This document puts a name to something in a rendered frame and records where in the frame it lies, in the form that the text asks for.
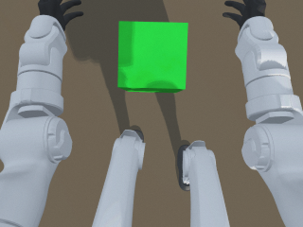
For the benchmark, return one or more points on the right robot forearm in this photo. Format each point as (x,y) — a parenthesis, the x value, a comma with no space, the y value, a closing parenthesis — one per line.
(270,95)

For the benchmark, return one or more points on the right robot upper arm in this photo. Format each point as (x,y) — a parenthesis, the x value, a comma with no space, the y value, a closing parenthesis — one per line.
(275,151)

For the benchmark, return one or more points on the left robot upper arm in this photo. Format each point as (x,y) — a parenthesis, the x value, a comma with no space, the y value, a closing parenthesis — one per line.
(30,149)

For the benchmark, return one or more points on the robot thigh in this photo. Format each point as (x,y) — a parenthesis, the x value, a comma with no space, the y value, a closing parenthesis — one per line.
(116,203)
(207,207)

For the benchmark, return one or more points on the carton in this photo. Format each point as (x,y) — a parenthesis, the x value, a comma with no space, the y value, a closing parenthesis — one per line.
(152,56)

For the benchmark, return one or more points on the left robot forearm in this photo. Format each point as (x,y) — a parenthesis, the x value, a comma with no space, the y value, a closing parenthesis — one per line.
(39,77)

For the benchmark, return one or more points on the left robot thigh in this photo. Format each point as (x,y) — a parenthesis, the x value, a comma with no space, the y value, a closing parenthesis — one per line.
(116,203)

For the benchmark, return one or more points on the right robot thigh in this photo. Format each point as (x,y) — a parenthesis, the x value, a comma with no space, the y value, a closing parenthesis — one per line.
(207,207)

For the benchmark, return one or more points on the robot right hand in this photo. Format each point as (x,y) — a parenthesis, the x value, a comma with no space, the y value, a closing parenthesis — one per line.
(252,8)

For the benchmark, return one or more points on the robot left hand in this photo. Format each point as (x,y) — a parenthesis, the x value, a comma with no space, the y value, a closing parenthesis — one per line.
(54,9)

